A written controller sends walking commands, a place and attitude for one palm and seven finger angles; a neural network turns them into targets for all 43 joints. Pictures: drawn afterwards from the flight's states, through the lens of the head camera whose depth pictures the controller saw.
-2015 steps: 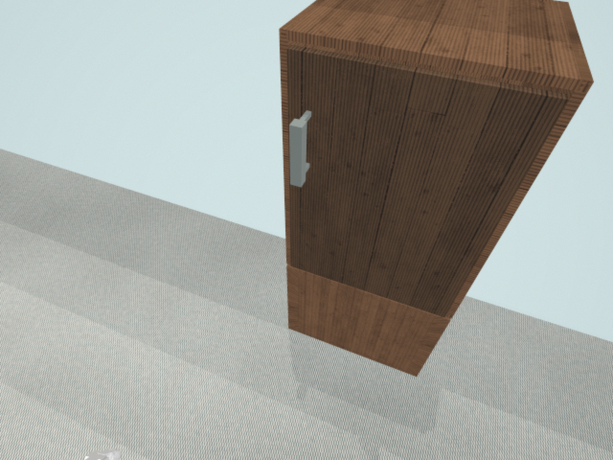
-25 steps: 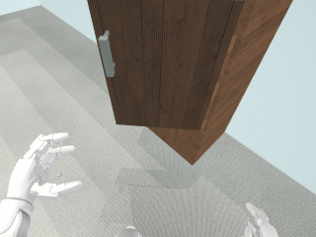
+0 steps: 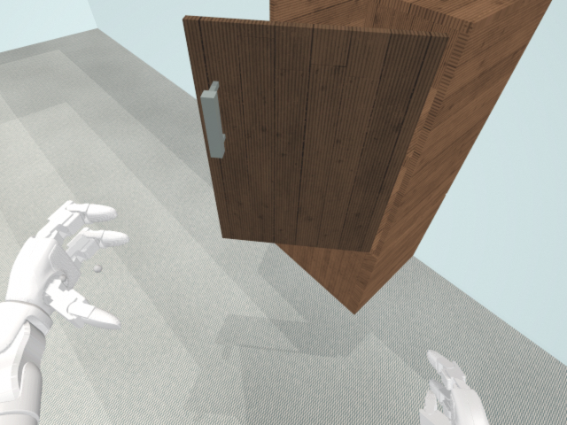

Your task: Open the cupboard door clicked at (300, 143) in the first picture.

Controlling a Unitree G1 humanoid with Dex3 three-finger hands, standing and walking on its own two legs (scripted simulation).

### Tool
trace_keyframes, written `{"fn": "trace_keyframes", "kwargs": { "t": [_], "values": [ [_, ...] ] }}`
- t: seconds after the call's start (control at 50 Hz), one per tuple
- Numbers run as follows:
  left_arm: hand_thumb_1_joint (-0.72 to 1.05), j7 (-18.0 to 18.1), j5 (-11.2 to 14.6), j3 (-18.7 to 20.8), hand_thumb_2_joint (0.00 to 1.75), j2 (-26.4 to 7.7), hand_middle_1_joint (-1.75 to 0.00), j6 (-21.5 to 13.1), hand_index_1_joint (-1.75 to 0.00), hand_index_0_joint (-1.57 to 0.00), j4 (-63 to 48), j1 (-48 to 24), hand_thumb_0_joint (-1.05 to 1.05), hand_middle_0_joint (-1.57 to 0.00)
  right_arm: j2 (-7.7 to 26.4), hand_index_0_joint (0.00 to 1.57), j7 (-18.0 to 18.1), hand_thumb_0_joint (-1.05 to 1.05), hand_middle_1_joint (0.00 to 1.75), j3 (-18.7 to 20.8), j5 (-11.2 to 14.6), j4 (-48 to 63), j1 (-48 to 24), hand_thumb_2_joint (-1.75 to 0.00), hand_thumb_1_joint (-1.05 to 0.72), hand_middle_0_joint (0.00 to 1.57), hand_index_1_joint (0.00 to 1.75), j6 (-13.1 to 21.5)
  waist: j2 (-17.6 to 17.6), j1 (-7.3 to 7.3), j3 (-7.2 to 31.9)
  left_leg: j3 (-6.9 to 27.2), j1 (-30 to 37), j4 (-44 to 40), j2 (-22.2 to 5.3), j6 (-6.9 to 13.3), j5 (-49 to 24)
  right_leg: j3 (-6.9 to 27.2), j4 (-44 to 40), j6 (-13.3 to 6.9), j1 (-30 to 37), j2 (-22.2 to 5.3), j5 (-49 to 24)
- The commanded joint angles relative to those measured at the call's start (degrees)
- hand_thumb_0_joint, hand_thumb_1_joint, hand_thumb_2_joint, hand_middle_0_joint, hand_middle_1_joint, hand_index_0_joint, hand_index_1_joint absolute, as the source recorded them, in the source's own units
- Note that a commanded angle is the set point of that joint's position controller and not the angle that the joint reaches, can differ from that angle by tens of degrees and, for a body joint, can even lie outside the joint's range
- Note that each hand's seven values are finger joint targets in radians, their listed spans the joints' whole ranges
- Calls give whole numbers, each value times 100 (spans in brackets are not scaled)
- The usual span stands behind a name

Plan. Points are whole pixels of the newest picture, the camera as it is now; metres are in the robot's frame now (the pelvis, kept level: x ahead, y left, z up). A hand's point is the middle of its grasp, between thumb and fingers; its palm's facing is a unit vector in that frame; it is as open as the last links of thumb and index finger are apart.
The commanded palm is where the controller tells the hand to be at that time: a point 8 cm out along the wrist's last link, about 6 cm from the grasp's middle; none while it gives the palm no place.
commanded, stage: raise the hand with hooked fingers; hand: left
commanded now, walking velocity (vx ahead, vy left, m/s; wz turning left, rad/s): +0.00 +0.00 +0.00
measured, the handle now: (216, 120) +0.62 +0.19 +0.09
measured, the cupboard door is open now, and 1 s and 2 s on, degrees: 41 41 41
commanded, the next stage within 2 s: move the hooked fingers beside the handle in 0.64 s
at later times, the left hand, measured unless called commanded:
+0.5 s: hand (112, 251) +0.29 +0.25 +0.11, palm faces +0.01 -1.00 -0.03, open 14.0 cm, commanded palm +0.26 +0.30 +0.12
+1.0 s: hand (130, 225) +0.33 +0.24 +0.11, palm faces +0.00 -1.00 +0.00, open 14.0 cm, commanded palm +0.32 +0.29 +0.11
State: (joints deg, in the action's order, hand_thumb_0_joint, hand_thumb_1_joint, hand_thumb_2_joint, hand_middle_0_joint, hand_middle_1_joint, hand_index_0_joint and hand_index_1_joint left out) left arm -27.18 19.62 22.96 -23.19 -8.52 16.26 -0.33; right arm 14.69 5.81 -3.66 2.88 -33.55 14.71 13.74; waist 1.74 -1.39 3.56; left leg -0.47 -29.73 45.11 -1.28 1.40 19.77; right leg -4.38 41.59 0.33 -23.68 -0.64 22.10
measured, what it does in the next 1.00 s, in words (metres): stands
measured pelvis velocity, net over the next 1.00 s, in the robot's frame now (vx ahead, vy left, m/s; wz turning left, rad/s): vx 0.00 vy -0.02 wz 0.00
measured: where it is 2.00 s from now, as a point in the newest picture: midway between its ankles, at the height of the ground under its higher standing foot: outside the picture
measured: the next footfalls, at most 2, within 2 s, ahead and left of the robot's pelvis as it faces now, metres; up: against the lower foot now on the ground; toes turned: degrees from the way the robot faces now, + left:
none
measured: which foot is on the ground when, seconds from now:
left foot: down 0.00-1.00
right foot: down 0.00-1.00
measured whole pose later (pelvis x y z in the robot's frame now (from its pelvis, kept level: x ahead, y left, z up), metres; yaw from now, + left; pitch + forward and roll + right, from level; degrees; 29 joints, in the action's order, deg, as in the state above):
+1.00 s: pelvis +0.00 -0.02 +0.00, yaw +0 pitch +5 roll -1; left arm -28.3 17.4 23.4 -25.6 -9.2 34.2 -17.3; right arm 16.1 6.9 -3.0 3.5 -35.6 15.0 11.2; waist 1.6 -0.2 2.5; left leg -0.1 -28.8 41.9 -2.2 -0.3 17.8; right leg -4.6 40.3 -1.3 -23.7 0.4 21.2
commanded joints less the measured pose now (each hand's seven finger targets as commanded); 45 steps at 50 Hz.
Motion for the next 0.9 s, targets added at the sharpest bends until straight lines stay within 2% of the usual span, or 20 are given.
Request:
{"fn": "trace_keyframes", "kwargs": {
  "t": [0.0, 0.06, 0.12, 0.2, 0.24, 0.28, 0.32, 0.38, 0.42, 0.46, 0.48, 0.56, 0.58, 0.64, 0.68, 0.72, 0.76, 0.8, 0.82, 0.88],
  "values": [
    [-50, -75, 191, 610, 30, -1593, -120, -262, -120, -30, -1051, -1584, 0, -30, 867, 20, 115, 0, 30, 362, 29, 822, -257, -90, -90, 20, 30, 259, 395, 70, 1142, 346, 1331, -922, 64, -28, -1162, 56, -659, -198, -43, 270, -1194],
    [-50, -122, 183, 622, 30, -1649, -120, -215, -120, -30, -911, -1820, 0, -30, 874, 20, 132, 0, 30, 369, 51, 794, -243, -90, -90, 20, 30, 236, 480, 87, 1126, 333, 1401, -982, 69, -31, -1127, 61, -735, -186, -43, 250, -1165],
    [-50, -187, 189, 701, 30, -1803, -120, -144, -120, -30, -666, -2019, 0, -30, 893, 20, 142, 0, 30, 361, 64, 775, -219, -90, -90, 20, 30, 197, 376, 81, 1051, 302, 1384, -1027, 80, -16, -1150, 97, -835, -189, 57, 250, -1238],
    [-50, -312, 222, 500, 30, -1532, -120, -26, -120, -30, -234, -1674, 0, -30, 911, 20, 99, 0, 30, 371, 87, 823, -196, -90, -90, 20, 30, 157, 147, 58, 896, 224, 1225, -1022, 110, 7, -1103, 138, -890, -172, 68, 233, -1280],
    [-50, -284, 202, 582, 30, -1653, -120, -65, -120, -30, -381, -1800, 0, -30, 916, 20, 82, 0, 30, 391, 76, 864, -213, -90, -90, 20, 30, 148, 229, 37, 953, 229, 1233, -1048, 115, 4, -1025, 138, -882, -167, 48, 226, -1170],
    [-50, -230, 230, 730, 30, -1804, -120, -141, -120, -30, -490, -1822, 0, -30, 918, 20, 69, 0, 30, 393, 56, 880, -211, -90, -90, 20, 30, 145, 115, 2, 963, 200, 1194, -1007, 127, 20, -1038, 200, -907, -179, 138, 232, -1172],
    [-50, -183, 197, 735, 30, -1796, -120, -228, -120, -30, -615, -1901, 0, -30, 894, 20, 67, 0, 30, 393, 58, 886, -208, -90, -90, 20, 30, 143, 348, 20, 1061, 178, 1252, -1024, 124, 13, -1003, 203, -893, -169, 122, 225, -1137],
    [-50, -78, 195, 827, 30, -1890, -120, -363, -120, -30, -796, -1936, 0, -30, 884, 20, 77, 0, 30, 398, 40, 856, -195, -90, -90, 20, 30, 157, 301, 14, 1134, 158, 1300, -991, 117, 30, -1123, 250, -898, -167, 248, 224, -1274],
    [-50, -68, 155, 755, 30, -1777, -120, -375, -120, -30, -705, -1872, 0, -30, 862, 20, 92, 0, 30, 397, 50, 833, -192, -90, -90, 20, 30, 165, 450, 53, 1097, 131, 1325, -1009, 126, 34, -1065, 258, -911, -147, 170, 218, -1253],
    [-50, -77, 151, 708, 30, -1735, -120, -373, -120, -30, -648, -1871, 0, -30, 866, 20, 110, 0, 30, 395, 59, 812, -197, -90, -90, 20, 30, 170, 397, 61, 1033, 144, 1305, -1029, 120, 29, -1016, 240, -926, -138, 143, 211, -1222],
    [-50, -100, 190, 704, 30, -1752, -120, -352, -120, -30, -579, -1906, 0, -30, 872, 20, 118, 0, 30, 380, 53, 798, -193, -90, -90, 20, 30, 162, 250, 69, 926, 132, 1236, -1012, 119, 39, -983, 281, -962, -138, 175, 211, -1204],
    [-50, -166, 190, 654, 30, -1692, -120, -307, -120, -30, -484, -1884, 0, -30, 874, 20, 141, 0, 30, 392, 69, 779, -198, -90, -90, 20, 30, 167, 237, 91, 1012, 113, 1238, -995, 133, 48, -983, 299, -975, -104, 156, 188, -1251],
    [-50, -186, 228, 673, 30, -1729, -120, -290, -120, -30, -416, -1884, 0, -30, 885, 20, 144, 0, 30, 390, 66, 778, -198, -90, -90, 20, 30, 156, 28, 92, 940, 93, 1170, -947, 126, 52, -992, 362, -997, -94, 200, 187, -1265],
    [-50, -222, 230, 656, 30, -1700, -120, -305, -120, -30, -444, -1951, 0, -30, 875, 20, 134, 0, 30, 390, 69, 777, -215, -90, -90, 20, 30, 165, 219, 84, 1070, 84, 1194, -923, 143, 45, -1081, 369, -946, -87, 228, 164, -1402],
    [-50, -193, 244, 699, 30, -1752, -120, -313, -120, -30, -415, -1917, 0, -30, 879, 20, 127, 0, 30, 392, 67, 784, -215, -90, -90, 20, 30, 158, 14, 57, 992, 94, 1131, -901, 130, 47, -1089, 386, -946, -88, 253, 169, -1395],
    [-50, -192, 228, 681, 30, -1696, -120, -332, -120, -30, -458, -1894, 0, -30, 855, 20, 120, 0, 30, 399, 77, 786, -221, -90, -90, 20, 30, 162, 252, 56, 1109, 67, 1211, -900, 141, 44, -1134, 374, -910, -86, 230, 164, -1477],
    [-50, -150, 167, 472, 30, -1596, -120, -346, -120, -30, -362, -2467, 0, -30, 860, 20, 148, 0, 30, 381, 87, 738, -219, -90, -90, 20, 30, 154, 296, 182, 908, 102, 1191, -924, 137, 35, -952, 331, -933, -88, -5, 182, -1255],
    [-50, -91, 133, 595, 30, -1833, -120, -351, -120, -30, -26, -2909, 0, -30, 906, 20, 189, 0, 30, 393, 91, 638, -155, -90, -90, 20, 30, 117, -65, 265, 819, 123, 1058, -888, 129, 50, -765, 421, -1003, -61, -66, 171, -1021],
    [-50, -107, 87, 433, 30, -1703, -120, -352, -120, -30, 85, -3022, 0, -30, 905, 20, 195, 0, 30, 379, 90, 635, -154, -90, -90, 20, 30, 109, 112, 271, 879, 113, 1055, -895, 144, 47, -697, 423, -987, -70, -102, 156, -928],
    [-50, -75, -11, 411, 30, -1882, -120, -424, -120, -30, 296, -3608, 0, -30, 912, 20, 218, 0, 30, 375, 89, 548, -97, -90, -90, 20, 30, 53, 248, 302, 1063, 126, 1138, -845, 135, 49, -757, 451, -952, -102, -60, 145, -956]
  ]
}}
